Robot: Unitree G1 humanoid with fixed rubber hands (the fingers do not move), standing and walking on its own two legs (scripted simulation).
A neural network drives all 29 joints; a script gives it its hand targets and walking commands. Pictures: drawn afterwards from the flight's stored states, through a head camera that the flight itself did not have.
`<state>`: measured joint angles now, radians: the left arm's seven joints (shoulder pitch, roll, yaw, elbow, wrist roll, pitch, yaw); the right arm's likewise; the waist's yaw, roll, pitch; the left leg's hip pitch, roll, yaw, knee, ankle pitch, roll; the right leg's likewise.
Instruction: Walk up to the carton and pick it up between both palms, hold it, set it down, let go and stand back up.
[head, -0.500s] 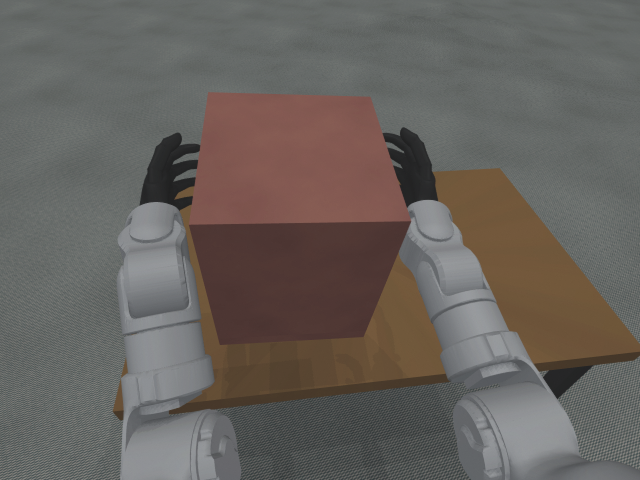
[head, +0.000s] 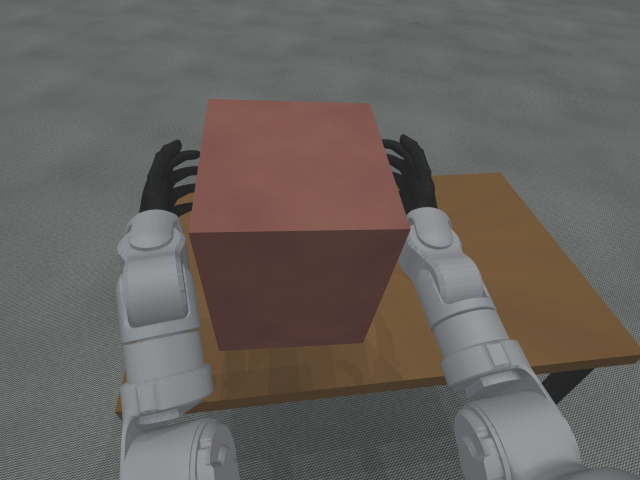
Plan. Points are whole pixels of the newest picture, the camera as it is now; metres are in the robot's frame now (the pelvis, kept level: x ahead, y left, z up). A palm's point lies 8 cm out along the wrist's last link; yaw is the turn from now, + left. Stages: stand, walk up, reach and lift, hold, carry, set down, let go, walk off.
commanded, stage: hold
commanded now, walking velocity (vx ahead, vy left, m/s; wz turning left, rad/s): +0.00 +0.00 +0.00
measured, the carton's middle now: (292, 231) +0.39 +0.02 +0.13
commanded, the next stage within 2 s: none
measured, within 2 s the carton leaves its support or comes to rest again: neither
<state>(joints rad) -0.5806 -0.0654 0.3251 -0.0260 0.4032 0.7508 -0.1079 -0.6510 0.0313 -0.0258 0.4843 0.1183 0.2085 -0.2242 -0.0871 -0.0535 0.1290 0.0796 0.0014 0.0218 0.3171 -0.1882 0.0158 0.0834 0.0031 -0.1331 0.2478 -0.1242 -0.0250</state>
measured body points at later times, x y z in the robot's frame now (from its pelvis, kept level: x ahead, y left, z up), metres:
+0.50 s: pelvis +0.00 +0.00 +0.00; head -0.02 +0.02 +0.45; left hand +0.38 +0.15 +0.19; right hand +0.38 -0.14 +0.19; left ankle +0.01 +0.10 -0.75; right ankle +0.03 -0.10 -0.75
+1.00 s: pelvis +0.00 +0.00 +0.00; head -0.04 +0.02 +0.45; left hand +0.37 +0.16 +0.20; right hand +0.38 -0.14 +0.19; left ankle +0.01 +0.10 -0.75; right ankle +0.03 -0.10 -0.75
